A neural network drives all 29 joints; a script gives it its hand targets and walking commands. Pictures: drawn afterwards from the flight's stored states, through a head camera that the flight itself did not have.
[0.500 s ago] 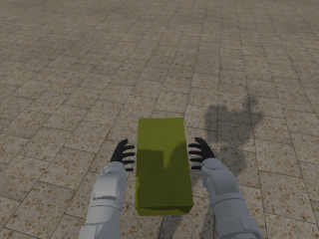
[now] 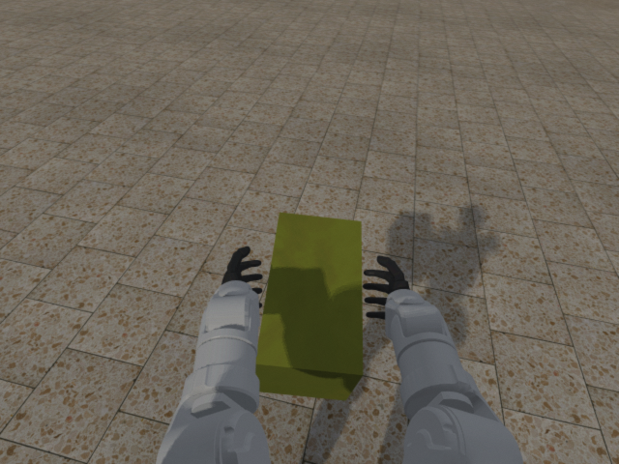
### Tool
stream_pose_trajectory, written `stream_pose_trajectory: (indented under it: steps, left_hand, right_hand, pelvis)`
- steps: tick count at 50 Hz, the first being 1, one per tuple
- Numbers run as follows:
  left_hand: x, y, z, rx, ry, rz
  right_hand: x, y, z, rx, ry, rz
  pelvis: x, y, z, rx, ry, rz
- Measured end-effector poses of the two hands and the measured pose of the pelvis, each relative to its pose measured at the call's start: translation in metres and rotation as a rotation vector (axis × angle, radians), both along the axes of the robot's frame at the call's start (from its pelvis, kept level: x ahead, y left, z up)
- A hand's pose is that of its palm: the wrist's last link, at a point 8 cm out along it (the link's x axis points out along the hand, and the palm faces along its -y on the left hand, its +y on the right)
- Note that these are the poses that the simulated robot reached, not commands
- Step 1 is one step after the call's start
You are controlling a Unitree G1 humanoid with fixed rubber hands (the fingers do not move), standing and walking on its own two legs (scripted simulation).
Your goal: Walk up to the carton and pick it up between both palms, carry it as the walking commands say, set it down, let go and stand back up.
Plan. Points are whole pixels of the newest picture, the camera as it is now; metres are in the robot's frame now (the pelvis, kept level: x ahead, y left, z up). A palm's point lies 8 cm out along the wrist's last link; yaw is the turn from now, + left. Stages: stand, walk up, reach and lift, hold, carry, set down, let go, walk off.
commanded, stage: set down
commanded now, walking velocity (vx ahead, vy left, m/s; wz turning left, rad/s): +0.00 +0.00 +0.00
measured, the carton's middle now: (311, 303) +0.38 +0.05 -0.05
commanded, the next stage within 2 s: none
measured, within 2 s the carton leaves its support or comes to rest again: neither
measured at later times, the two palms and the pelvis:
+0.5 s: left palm (240, 325) +0.33 +0.16 -0.07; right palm (374, 324) +0.37 -0.06 -0.08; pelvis +0.00 -0.02 -0.03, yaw +1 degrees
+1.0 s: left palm (240, 344) +0.35 +0.18 -0.17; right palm (356, 333) +0.40 -0.04 -0.16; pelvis -0.01 +0.01 -0.10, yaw +0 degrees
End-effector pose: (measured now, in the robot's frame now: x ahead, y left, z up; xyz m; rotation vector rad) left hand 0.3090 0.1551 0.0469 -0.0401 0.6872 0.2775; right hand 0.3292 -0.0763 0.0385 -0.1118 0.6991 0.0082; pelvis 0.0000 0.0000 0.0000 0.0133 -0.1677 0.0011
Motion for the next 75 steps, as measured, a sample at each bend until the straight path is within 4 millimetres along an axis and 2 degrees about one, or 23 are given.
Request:
stream_pose_trajectory:
  steps: [10,20,28,42,52,75]
  left_hand:
    - [0.009,-0.003,-0.039,0.028,0.002,0.020]
    - [0.019,0.004,-0.089,0.057,-0.020,0.039]
    - [0.026,0.011,-0.131,0.040,-0.039,0.064]
    - [0.041,0.021,-0.187,0.021,-0.064,0.109]
    - [0.045,0.022,-0.220,0.002,-0.068,0.141]
    - [0.070,0.024,-0.289,0.008,-0.036,0.134]
  right_hand:
    - [0.011,0.000,-0.041,-0.012,0.012,0.004]
    - [0.028,0.010,-0.091,-0.003,-0.007,-0.002]
    - [0.041,0.018,-0.128,0.009,-0.035,-0.019]
    - [0.063,0.032,-0.178,0.000,-0.080,-0.026]
    - [0.072,0.035,-0.208,0.002,-0.088,-0.031]
    - [0.100,0.038,-0.272,-0.003,-0.073,-0.025]
  pelvis:
    - [-0.006,-0.008,-0.008,0.003,0.120,0.001]
    - [-0.005,-0.017,-0.018,-0.018,0.317,0.013]
    - [-0.003,-0.015,-0.033,-0.038,0.463,0.019]
    - [-0.002,0.003,-0.076,-0.049,0.619,0.020]
    - [-0.010,0.011,-0.110,-0.050,0.672,0.013]
    - [-0.030,0.000,-0.180,-0.029,0.752,0.001]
